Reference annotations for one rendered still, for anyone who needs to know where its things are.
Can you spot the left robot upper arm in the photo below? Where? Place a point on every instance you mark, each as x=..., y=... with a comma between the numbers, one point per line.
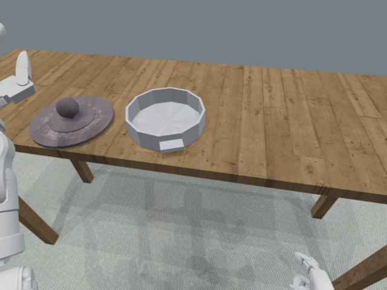
x=18, y=278

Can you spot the robot left hand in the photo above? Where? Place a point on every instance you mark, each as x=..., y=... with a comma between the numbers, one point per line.
x=15, y=89

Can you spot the table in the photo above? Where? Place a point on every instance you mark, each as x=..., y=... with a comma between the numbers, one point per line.
x=323, y=133

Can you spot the robot right hand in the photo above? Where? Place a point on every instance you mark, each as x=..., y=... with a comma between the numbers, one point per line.
x=318, y=279

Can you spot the left robot forearm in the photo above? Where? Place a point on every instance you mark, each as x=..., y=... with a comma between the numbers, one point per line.
x=11, y=240

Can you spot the lid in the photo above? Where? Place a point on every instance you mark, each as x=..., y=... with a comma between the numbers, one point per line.
x=49, y=129

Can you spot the pot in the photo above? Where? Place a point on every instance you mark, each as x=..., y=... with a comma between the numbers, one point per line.
x=165, y=119

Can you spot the knob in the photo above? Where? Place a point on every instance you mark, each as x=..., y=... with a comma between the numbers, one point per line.
x=67, y=107

